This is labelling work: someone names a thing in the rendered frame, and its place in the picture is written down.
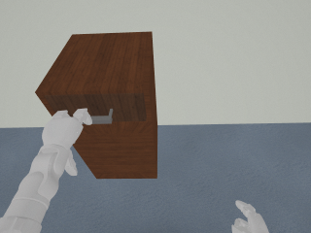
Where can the left robot forearm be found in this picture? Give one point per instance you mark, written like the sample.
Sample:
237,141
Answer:
35,192

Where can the handle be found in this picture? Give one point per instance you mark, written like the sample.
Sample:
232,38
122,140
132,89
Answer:
102,119

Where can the cabinet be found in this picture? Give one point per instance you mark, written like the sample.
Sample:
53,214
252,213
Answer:
110,63

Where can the drawer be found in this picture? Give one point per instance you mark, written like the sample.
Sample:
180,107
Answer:
127,107

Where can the right robot hand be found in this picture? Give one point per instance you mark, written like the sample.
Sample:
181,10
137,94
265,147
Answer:
255,222

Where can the left robot hand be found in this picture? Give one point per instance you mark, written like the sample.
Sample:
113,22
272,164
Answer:
64,130

